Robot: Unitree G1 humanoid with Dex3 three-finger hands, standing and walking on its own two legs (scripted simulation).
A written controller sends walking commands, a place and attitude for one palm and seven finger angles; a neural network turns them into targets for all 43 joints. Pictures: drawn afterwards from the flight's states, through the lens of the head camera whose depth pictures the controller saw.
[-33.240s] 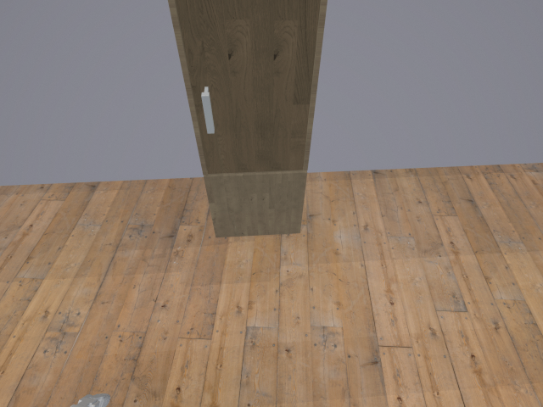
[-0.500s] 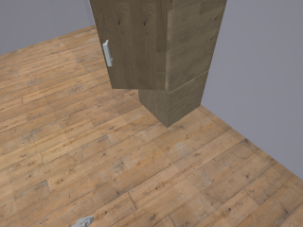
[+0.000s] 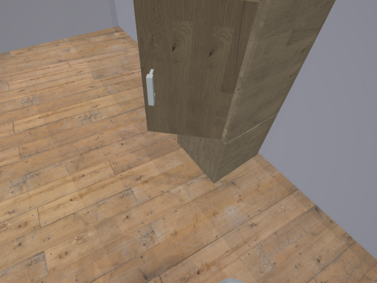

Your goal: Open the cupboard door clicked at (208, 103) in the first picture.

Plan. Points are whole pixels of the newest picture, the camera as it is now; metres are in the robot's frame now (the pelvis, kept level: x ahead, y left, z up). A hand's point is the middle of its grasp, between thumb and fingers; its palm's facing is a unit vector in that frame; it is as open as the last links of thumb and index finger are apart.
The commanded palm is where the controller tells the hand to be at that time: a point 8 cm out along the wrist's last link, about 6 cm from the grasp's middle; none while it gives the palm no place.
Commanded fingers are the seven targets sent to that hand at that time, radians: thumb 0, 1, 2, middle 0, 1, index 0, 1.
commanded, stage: take the last steps up to it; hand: left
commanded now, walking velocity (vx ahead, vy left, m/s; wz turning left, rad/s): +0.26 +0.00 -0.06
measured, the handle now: (151, 87) +0.76 +0.20 -0.07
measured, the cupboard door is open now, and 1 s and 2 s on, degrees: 48 48 48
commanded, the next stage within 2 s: come to a stop and stand still in 0.24 s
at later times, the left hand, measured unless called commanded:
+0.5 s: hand (138, 232) +0.26 +0.15 -0.17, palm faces +0.00 -0.98 -0.18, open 7.1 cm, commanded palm none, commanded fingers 0.00 0.90 0.90 -0.20 -0.30 -0.20 -0.30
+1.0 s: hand (120, 254) +0.21 +0.19 -0.19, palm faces -0.05 -0.96 -0.26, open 7.4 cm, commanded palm none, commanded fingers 0.00 0.90 0.90 -0.20 -0.30 -0.20 -0.30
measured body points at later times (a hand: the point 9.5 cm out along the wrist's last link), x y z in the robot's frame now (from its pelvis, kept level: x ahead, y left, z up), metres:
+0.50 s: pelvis +0.16 -0.02 +0.00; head +0.20 -0.01 +0.44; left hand +0.26 +0.20 -0.15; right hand +0.11 -0.23 -0.16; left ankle +0.14 +0.10 -0.70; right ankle +0.17 -0.13 -0.74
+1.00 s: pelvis +0.15 -0.01 -0.02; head +0.19 -0.01 +0.43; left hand +0.21 +0.24 -0.17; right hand +0.23 -0.26 -0.16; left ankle +0.22 +0.10 -0.74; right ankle +0.12 -0.16 -0.75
